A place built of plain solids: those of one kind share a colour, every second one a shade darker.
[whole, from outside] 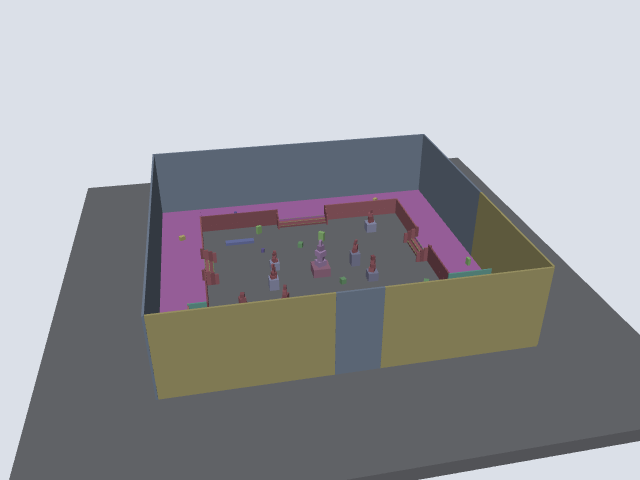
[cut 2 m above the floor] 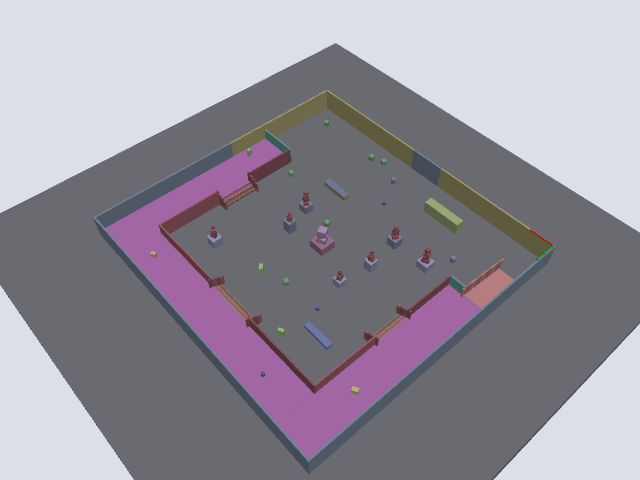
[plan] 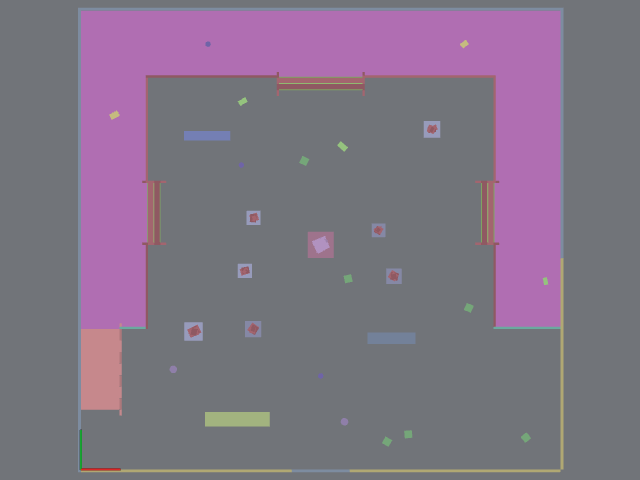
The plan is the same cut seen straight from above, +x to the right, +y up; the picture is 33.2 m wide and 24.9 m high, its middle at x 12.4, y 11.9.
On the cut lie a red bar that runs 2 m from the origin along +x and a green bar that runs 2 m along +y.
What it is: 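An art gallery's atrium; 24.9 x 23.8 m, 6.3 m high; a walk 3.5 m broad round three sides of a court, raised by 3 risers of 0.164 m; a flight in the middle of each side; a ramp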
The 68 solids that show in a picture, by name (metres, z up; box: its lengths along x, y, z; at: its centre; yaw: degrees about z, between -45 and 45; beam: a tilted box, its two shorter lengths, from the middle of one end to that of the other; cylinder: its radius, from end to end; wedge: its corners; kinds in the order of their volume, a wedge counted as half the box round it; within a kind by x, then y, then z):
{
 "walk_1": {"box": [3.48, 16.52, 0.54], "at": [1.74, 15.54, 0.22]},
 "walk_2": {"box": [17.92, 3.48, 0.54], "at": [12.44, 22.06, 0.22]},
 "walk_3": {"box": [3.48, 16.52, 0.54], "at": [23.14, 15.54, 0.22]},
 "wall_1": {"box": [0.15, 24.1, 6.32], "at": [-0.07, 11.9, 3.11]},
 "wall_2": {"box": [3.0, 0.15, 6.32], "at": [12.44, -0.07, 3.11]},
 "wall_3": {"box": [25.18, 0.15, 6.32], "at": [12.44, 23.88, 3.11]},
 "wall_4": {"box": [0.15, 13.0, 6.32], "at": [24.95, 17.45, 3.11]},
 "window_wall_1": {"box": [10.94, 0.15, 6.32], "at": [5.47, -0.07, 3.11]},
 "window_wall_2": {"box": [10.94, 0.15, 6.32], "at": [19.41, -0.07, 3.11]},
 "window_wall_3": {"box": [0.15, 10.95, 6.32], "at": [24.95, 5.47, 3.11]},
 "piece_1": {"box": [0.12, 4.49, 1.54], "at": [3.42, 9.52, 0.72]},
 "piece_2": {"box": [0.12, 5.46, 0.64], "at": [3.42, 17.59, 0.27]},
 "piece_3": {"box": [0.12, 5.46, 1.54], "at": [3.42, 17.59, 0.72]},
 "piece_4": {"box": [0.33, 0.12, 1.3], "at": [3.64, 11.71, 0.6]},
 "piece_5": {"box": [0.33, 3.09, 0.38], "at": [3.64, 13.31, 0.14]},
 "piece_6": {"box": [0.33, 0.12, 1.13], "at": [3.97, 11.71, 0.52]},
 "piece_7": {"box": [0.33, 3.09, 0.21], "at": [3.97, 13.31, 0.06]},
 "piece_8": {"box": [6.92, 0.12, 0.64], "at": [6.82, 20.38, 0.27]},
 "piece_9": {"box": [6.92, 0.12, 1.54], "at": [6.82, 20.38, 0.72]},
 "piece_10": {"box": [4.33, 0.33, 0.21], "at": [12.44, 19.83, 0.06]},
 "piece_11": {"box": [4.33, 0.33, 0.38], "at": [12.44, 20.16, 0.14]},
 "piece_12": {"box": [6.92, 0.12, 0.64], "at": [18.06, 20.38, 0.27]},
 "piece_13": {"box": [6.92, 0.12, 1.54], "at": [18.06, 20.38, 0.72]},
 "piece_14": {"box": [0.38, 0.38, 0.31], "at": [18.18, 17.65, 1.57], "yaw": -19.9},
 "piece_15": {"box": [0.33, 3.09, 0.21], "at": [20.91, 13.31, 0.06]},
 "piece_16": {"box": [0.33, 3.09, 0.38], "at": [21.24, 13.31, 0.14]},
 "piece_17": {"box": [0.12, 4.49, 0.64], "at": [21.46, 9.52, 0.27]},
 "piece_18": {"box": [0.12, 4.49, 1.54], "at": [21.46, 9.52, 0.72]},
 "piece_19": {"box": [0.12, 5.46, 0.64], "at": [21.46, 17.59, 0.27]},
 "piece_20": {"box": [0.12, 5.46, 1.54], "at": [21.46, 17.59, 0.72]},
 "piece_base_1": {"box": [0.96, 0.96, 0.74], "at": [5.84, 7.15, 0.32]},
 "piece_base_2": {"box": [0.74, 0.74, 0.98], "at": [8.5, 10.3, 0.44]},
 "piece_base_3": {"box": [0.85, 0.85, 0.86], "at": [8.93, 7.28, 0.38]},
 "piece_base_4": {"box": [0.74, 0.74, 0.69], "at": [8.95, 13.05, 0.29]},
 "piece_base_5": {"box": [0.72, 0.72, 1.16], "at": [15.44, 12.4, 0.53]},
 "piece_base_6": {"box": [0.81, 0.81, 0.77], "at": [16.24, 10.02, 0.34]},
 "piece_base_7": {"box": [0.87, 0.87, 0.85], "at": [18.21, 17.64, 0.38]},
 "desk_1": {"box": [3.36, 0.75, 1.1], "at": [8.12, 2.6, 0.5]},
 "arm_ramp_1": {"wedge": [[0.0, 3.1, -0.05], [0.0, 3.1, 0.0], [0.0, 7.28, -0.05], [0.0, 7.28, 0.49], [2.0, 3.1, -0.05], [2.0, 3.1, 0.0], [2.0, 7.28, -0.05], [2.0, 7.28, 0.49]]},
 "centre_base_1": {"box": [1.36, 1.36, 0.79], "at": [12.44, 11.65, 0.34]},
 "end_1": {"box": [1.48, 0.12, 1.54], "at": [2.74, 7.34, 0.72]},
 "end_2": {"box": [3.48, 0.12, 1.54], "at": [23.14, 7.34, 0.72]},
 "bench_1": {"box": [2.44, 0.54, 0.43], "at": [16.11, 6.8, 0.17]},
 "centre_1": {"box": [0.66, 0.64, 0.45], "at": [12.44, 11.63, 1.86], "yaw": 29.3},
 "centre_2": {"box": [0.73, 0.64, 0.45], "at": [12.45, 11.68, 0.96], "yaw": 23.0},
 "centre_3": {"box": [0.46, 0.36, 0.45], "at": [12.46, 11.69, 2.31], "yaw": 26.2},
 "ottoman_1": {"box": [0.4, 0.4, 0.47], "at": [11.58, 16.0, 0.18], "yaw": -25.0},
 "ottoman_2": {"box": [0.4, 0.4, 0.47], "at": [13.86, 9.89, 0.18], "yaw": 12.9},
 "ottoman_3": {"box": [0.4, 0.4, 0.47], "at": [15.88, 1.44, 0.18], "yaw": -29.1},
 "ottoman_4": {"box": [0.4, 0.4, 0.47], "at": [16.98, 1.82, 0.18], "yaw": 5.2},
 "ottoman_5": {"box": [0.4, 0.4, 0.47], "at": [20.12, 8.38, 0.18], "yaw": -22.8},
 "ottoman_6": {"box": [0.4, 0.4, 0.47], "at": [23.08, 1.65, 0.18], "yaw": 38.2},
 "bench_upholstered_1": {"box": [2.4, 0.5, 0.25], "at": [6.54, 17.31, 0.33]},
 "suitcase_1": {"box": [0.45, 0.27, 0.77], "at": [8.39, 19.08, 0.33], "yaw": 29.8},
 "suitcase_2": {"box": [0.5, 0.3, 0.85], "at": [13.57, 16.75, 0.38], "yaw": -40.3},
 "suitcase_3": {"box": [0.22, 0.38, 0.65], "at": [24.1, 9.76, 0.76], "yaw": 11.1},
 "drum_1": {"cylinder": 0.2, "from": [4.79, 5.19, 0.0], "to": [4.79, 5.19, 0.46]},
 "drum_2": {"cylinder": 0.2, "from": [13.67, 2.47, 0.0], "to": [13.67, 2.47, 0.46]},
 "bench_top_1": {"box": [2.5, 0.6, 0.07], "at": [16.11, 6.8, 0.41]},
 "box_cardboard_1": {"box": [0.47, 0.32, 0.4], "at": [1.74, 18.37, 0.64], "yaw": 26.9},
 "nose_1": {"box": [0.05, 3.09, 0.003], "at": [3.46, 13.31, 0.49]},
 "nose_2": {"box": [0.05, 3.09, 0.003], "at": [3.78, 13.31, 0.33]},
 "nose_3": {"box": [0.05, 3.09, 0.003], "at": [4.11, 13.31, 0.17]},
 "nose_4": {"box": [4.33, 0.05, 0.003], "at": [12.44, 19.7, 0.17]},
 "nose_5": {"box": [4.33, 0.05, 0.003], "at": [12.44, 20.02, 0.33]},
 "nose_6": {"box": [4.33, 0.05, 0.003], "at": [12.44, 20.34, 0.49]},
 "nose_7": {"box": [0.05, 3.09, 0.003], "at": [20.77, 13.31, 0.17]},
 "nose_8": {"box": [0.05, 3.09, 0.003], "at": [21.1, 13.31, 0.33]}
}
